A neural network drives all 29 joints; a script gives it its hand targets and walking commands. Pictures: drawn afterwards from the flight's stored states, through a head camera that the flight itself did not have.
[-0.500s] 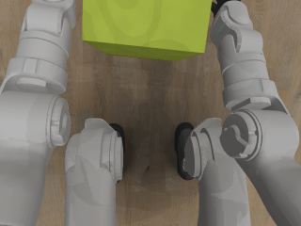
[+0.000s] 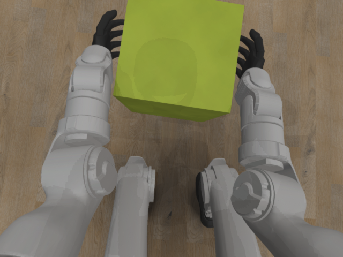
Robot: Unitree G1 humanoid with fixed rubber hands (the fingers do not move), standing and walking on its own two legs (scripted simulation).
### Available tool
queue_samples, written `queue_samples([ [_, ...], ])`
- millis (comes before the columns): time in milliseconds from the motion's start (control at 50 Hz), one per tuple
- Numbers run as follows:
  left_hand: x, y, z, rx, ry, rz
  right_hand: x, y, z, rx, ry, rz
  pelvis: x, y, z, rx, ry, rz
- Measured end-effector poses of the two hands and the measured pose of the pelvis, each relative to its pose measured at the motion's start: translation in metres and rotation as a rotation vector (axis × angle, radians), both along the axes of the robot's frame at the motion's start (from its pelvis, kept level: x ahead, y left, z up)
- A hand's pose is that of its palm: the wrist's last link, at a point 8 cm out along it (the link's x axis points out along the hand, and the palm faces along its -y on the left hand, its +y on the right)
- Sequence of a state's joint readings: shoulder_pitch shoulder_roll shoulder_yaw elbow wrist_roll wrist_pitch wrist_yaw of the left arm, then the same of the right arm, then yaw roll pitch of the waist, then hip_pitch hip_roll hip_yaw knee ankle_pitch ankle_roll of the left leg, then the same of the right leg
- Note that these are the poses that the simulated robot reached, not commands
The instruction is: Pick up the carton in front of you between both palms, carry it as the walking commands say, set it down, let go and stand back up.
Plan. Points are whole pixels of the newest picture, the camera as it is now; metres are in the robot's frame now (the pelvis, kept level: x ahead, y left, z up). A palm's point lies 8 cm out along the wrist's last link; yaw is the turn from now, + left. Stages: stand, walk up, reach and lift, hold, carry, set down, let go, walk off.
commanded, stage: reach and lift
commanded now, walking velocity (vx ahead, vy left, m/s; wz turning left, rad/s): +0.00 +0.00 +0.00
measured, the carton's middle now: (175, 71) +0.52 +0.03 -0.14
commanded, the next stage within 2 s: none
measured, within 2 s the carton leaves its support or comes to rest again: neither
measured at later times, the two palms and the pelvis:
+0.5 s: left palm (74, 34) +0.48 +0.17 +0.08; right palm (305, 50) +0.47 -0.12 +0.09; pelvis +0.04 +0.00 +0.12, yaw +2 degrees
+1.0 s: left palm out of the picture +0.42 +0.16 +0.23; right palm out of the picture +0.43 -0.13 +0.24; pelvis +0.09 -0.01 +0.25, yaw +3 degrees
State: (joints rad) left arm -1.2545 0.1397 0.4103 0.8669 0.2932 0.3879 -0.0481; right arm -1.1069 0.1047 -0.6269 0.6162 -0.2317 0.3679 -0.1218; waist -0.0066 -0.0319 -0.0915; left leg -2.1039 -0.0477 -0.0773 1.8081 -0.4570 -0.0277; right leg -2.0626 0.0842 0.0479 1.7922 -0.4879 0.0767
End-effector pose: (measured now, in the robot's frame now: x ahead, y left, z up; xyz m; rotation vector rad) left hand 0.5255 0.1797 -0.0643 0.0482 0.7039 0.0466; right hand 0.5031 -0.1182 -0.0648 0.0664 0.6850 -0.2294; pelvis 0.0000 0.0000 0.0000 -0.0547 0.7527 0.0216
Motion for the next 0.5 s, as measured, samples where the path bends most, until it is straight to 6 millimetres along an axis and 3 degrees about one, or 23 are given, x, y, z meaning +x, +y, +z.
queue_samples([
  [220,-0.021,0.001,0.049,-0.021,-0.016,0.042,-0.008,0.001,0.056,-0.007,-0.017,0.028,0.015,-0.001,0.045,0.013,-0.002,0.003],
  [500,-0.05,-0.006,0.145,-0.038,-0.01,0.074,-0.032,-0.006,0.152,-0.01,-0.012,0.047,0.04,0.001,0.12,0.025,-0.12,0.017],
])
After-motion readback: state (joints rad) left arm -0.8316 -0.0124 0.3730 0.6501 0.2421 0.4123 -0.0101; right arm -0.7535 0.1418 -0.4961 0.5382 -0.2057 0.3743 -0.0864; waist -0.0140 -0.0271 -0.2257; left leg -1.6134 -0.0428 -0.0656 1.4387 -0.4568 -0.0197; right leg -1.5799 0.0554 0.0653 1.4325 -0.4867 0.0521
